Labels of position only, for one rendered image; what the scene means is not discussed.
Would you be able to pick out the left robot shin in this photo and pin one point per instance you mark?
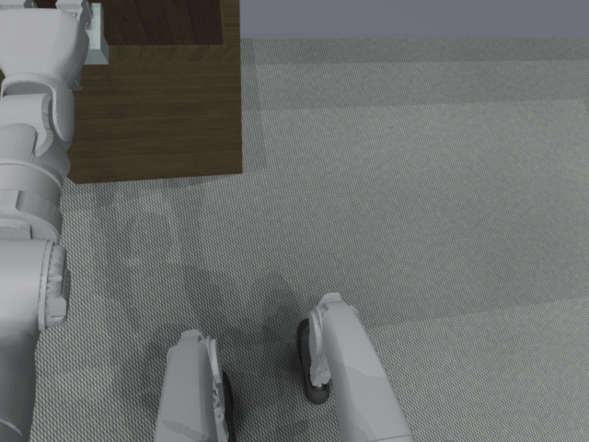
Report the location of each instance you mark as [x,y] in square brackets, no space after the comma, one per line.
[219,400]

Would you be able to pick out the cabinet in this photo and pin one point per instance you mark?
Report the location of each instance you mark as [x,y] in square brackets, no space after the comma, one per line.
[160,111]

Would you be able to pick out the left robot upper arm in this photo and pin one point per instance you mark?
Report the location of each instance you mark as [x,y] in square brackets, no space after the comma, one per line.
[34,294]

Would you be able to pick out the drawer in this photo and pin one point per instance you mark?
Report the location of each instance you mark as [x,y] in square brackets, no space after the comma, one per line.
[158,22]

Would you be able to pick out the robot right thigh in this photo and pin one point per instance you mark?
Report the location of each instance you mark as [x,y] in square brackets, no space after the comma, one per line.
[368,408]

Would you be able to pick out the left robot hand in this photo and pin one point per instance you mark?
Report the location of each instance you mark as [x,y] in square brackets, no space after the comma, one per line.
[45,41]

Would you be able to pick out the handle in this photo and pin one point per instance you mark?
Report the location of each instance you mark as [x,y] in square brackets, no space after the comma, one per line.
[98,49]

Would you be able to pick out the robot left forearm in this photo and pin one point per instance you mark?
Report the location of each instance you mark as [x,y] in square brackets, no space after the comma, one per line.
[37,125]

